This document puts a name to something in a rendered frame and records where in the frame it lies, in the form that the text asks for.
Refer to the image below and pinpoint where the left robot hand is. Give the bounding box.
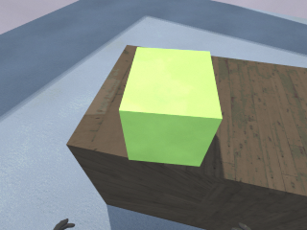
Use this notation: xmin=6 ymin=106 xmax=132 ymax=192
xmin=53 ymin=218 xmax=75 ymax=230

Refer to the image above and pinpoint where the pedestal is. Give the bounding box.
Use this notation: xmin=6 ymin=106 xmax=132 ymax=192
xmin=66 ymin=45 xmax=307 ymax=230

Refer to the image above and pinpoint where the carton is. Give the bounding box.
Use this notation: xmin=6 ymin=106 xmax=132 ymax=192
xmin=119 ymin=47 xmax=223 ymax=167

